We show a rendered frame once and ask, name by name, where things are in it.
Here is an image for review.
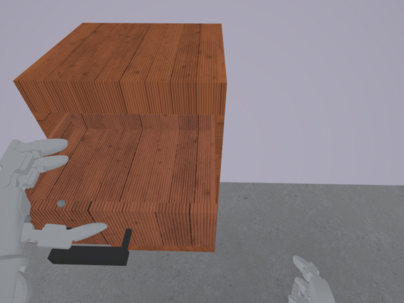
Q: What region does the left robot forearm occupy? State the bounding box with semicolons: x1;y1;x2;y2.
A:
0;254;32;303

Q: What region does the robot left hand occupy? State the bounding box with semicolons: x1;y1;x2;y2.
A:
0;139;107;256

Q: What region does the drawer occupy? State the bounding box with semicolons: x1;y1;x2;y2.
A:
25;113;217;247

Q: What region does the handle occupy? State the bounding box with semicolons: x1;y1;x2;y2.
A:
48;227;132;266

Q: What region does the cabinet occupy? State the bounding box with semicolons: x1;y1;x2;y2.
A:
13;23;227;252

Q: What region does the robot right hand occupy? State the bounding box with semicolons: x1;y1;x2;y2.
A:
288;256;336;303

